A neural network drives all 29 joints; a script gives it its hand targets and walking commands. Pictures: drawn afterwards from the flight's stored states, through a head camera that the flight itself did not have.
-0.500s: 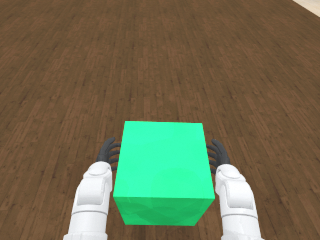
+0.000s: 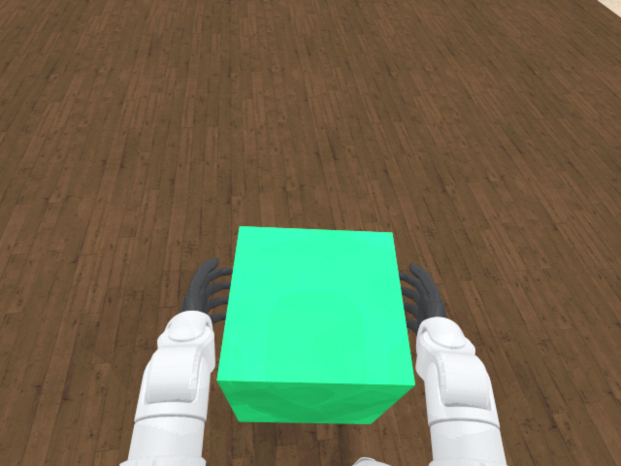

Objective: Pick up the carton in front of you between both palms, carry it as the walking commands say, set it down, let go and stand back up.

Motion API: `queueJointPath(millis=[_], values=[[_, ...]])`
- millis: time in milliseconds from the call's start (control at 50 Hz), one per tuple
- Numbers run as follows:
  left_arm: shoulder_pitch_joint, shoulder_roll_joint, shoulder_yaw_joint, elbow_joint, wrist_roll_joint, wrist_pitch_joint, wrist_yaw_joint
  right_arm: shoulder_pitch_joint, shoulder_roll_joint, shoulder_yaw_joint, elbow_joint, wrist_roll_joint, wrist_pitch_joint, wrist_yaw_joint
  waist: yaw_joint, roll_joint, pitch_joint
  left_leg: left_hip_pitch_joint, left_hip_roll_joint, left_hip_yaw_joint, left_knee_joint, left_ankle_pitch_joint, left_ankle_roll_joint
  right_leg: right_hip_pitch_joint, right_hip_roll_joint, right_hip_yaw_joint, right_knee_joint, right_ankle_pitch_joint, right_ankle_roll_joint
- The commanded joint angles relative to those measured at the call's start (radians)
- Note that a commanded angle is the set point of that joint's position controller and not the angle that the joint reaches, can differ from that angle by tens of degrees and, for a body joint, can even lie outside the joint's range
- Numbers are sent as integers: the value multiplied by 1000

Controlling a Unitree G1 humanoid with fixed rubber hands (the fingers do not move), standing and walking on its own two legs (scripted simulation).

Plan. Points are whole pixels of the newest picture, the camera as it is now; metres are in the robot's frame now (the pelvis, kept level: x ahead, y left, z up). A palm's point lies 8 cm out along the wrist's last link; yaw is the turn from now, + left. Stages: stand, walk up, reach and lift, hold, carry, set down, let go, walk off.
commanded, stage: carry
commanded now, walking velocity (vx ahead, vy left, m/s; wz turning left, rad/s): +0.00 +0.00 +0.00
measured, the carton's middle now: (310, 333) +0.31 +0.00 -0.07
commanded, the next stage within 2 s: hold in 1.76 s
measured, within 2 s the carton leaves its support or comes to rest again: neither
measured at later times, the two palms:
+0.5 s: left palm (211, 245) +0.39 +0.15 +0.02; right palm (419, 246) +0.41 -0.15 +0.03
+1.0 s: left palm (202, 269) +0.35 +0.15 +0.03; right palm (420, 272) +0.36 -0.15 +0.03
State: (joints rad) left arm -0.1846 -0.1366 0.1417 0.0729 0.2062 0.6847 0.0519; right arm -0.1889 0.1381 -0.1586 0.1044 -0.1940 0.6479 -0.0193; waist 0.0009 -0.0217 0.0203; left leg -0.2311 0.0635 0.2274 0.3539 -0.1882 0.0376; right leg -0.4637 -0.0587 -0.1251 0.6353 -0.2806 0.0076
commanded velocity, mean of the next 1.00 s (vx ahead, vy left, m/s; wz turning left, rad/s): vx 0.00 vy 0.00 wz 0.00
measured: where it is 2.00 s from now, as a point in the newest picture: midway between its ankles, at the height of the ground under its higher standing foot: outside the picture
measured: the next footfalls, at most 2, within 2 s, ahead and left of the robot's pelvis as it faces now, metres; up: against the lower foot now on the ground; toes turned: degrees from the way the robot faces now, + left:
right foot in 0.08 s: +0.15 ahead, -0.13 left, +0.00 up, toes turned +14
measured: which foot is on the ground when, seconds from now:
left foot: down 0.00-1.00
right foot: up 0.00-0.06, down 0.08-1.00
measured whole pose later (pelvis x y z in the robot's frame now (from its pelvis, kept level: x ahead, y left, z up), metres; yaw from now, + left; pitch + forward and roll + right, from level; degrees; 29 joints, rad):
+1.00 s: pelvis +0.07 -0.01 -0.02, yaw +2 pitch +2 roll +0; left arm -0.24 -0.15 0.19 0.19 0.24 0.73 0.03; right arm -0.24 0.15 -0.19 0.18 -0.24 0.73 -0.01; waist 0.00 0.01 -0.09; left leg -0.16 0.06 0.19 0.52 -0.38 0.00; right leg -0.34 -0.07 -0.19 0.53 -0.21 -0.02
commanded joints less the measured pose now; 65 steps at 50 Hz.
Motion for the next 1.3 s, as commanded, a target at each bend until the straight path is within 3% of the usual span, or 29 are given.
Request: queueJointPath(millis=[0, 40, 60, 80, 100, 120, 160, 220, 300, 440, 500, 580, 660, 780, 920, 1280], values=[[-466, -883, -681, -159, -275, -35, -217, -419, 864, 633, -139, 250, -14, 213, -12, 191, -429, 247, 193, -60, 26, 516, 56, 172, 13, -48, -166, 195, -1], [-439, -840, -650, -148, -261, -1, -217, -391, 819, 613, -143, 225, 22, 202, -5, 137, -418, 169, 156, -48, 97, 366, 0, 321, -24, -48, -310, 401, 0], [-427, -812, -624, -128, -246, 16, -219, -370, 795, 593, -130, 205, 39, 195, -6, 89, -434, 85, 148, -49, 137, 247, -28, 427, -109, 13, -286, 558, -7], [-425, -788, -590, -102, -224, 29, -219, -369, 774, 570, -116, 189, 54, 191, -10, -12, -456, 14, 102, -69, 168, 67, -59, 513, -204, 97, -192, 866, -55], [-391, -780, -553, -51, -211, 35, -221, -364, 773, 561, -96, 185, 68, 190, -4, -94, -474, 6, 82, -111, 141, -36, -68, 540, -229, 132, -169, 860, -99], [-361, -779, -524, -14, -201, 35, -222, -374, 766, 555, -85, 181, 74, 191, -4, -128, -442, 31, 78, -113, 130, -44, -70, 485, -217, 137, -189, 808, -99], [-341, -786, -459, 43, -170, 26, -225, -412, 770, 533, -41, 173, 69, 195, -1, -94, -415, 76, 83, -101, 136, 110, -72, 431, -173, 91, -162, 843, -77], [-398, -828, -469, 47, -184, 12, -233, -445, 820, 542, -21, 187, 57, 201, 0, -41, -429, 85, 91, -94, 151, 285, -82, 428, -142, 48, -107, 895, -67], [-458, -861, -519, 6, -217, 4, -237, -444, 854, 550, -16, 197, 49, 204, -1, -7, -450, 94, 79, -93, 152, 328, -84, 442, -135, 47, -87, 943, -76], [-465, -860, -562, -36, -236, 7, -233, -420, 849, 549, -37, 198, 48, 202, -1, 49, -449, 176, 102, -99, 153, 527, -72, 362, -99, 13, -77, 754, -54], [-461, -854, -563, -39, -235, 10, -231, -415, 841, 545, -44, 195, 49, 200, -2, 51, -442, 174, 108, -97, 157, 546, -68, 352, -92, 3, -78, 708, -46], [-454, -850, -551, -26, -226, 12, -231, -419, 835, 540, -40, 192, 50, 200, -2, 42, -434, 156, 109, -99, 153, 495, -63, 355, -99, 6, -75, 685, -46], [-451, -851, -535, -5, -214, 11, -231, -431, 837, 535, -26, 191, 50, 203, -3, 48, -420, 154, 123, -106, 148, 457, -51, 320, -102, 7, -64, 566, -45], [-502, -866, -537, -4, -222, 8, -235, -477, 852, 540, -21, 196, 46, 207, -3, 34, -377, 93, 113, -109, 117, 247, -41, 318, -112, 22, -103, 481, -41], [-513, -872, -509, 43, -206, 11, -242, -491, 860, 515, 23, 182, 50, 213, -1, 27, -347, 61, 110, -122, 81, 113, -32, 301, -115, 34, -143, 375, -37], [-546, -896, -495, 64, -204, 14, -254, -518, 891, 505, 45, 179, 53, 223, -1, 23, -341, 16, 106, -142, 56, 3, -17, 283, -117, 44, -177, 284, -30]])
